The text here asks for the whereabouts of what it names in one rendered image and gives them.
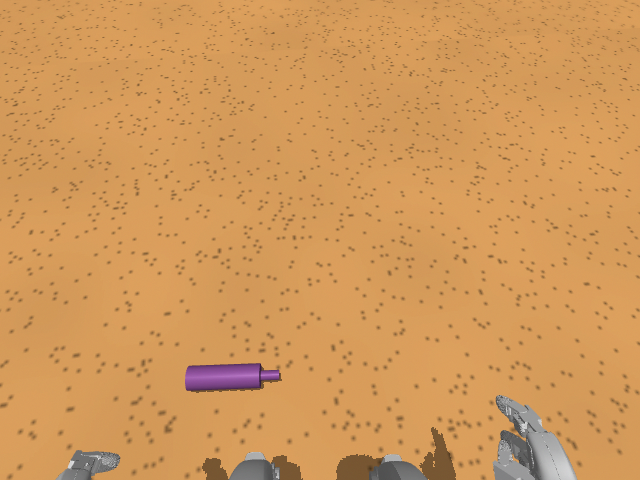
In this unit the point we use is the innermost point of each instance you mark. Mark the bottle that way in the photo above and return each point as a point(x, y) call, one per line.
point(227, 376)

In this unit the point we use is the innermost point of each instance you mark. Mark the left robot hand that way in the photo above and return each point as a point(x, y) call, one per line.
point(83, 465)

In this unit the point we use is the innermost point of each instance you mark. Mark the right robot hand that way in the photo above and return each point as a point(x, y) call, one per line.
point(541, 457)

